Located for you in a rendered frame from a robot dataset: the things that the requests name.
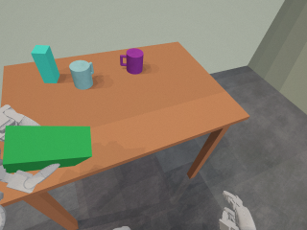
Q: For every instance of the table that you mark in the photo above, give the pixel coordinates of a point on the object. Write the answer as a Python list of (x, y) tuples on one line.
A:
[(173, 100)]

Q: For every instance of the right robot hand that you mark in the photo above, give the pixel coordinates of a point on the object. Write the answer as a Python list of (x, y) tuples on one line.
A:
[(240, 219)]

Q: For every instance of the left robot hand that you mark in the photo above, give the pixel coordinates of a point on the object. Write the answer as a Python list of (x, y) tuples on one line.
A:
[(20, 181)]

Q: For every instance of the sponge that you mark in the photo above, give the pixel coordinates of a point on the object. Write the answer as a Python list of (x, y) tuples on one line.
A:
[(33, 148)]

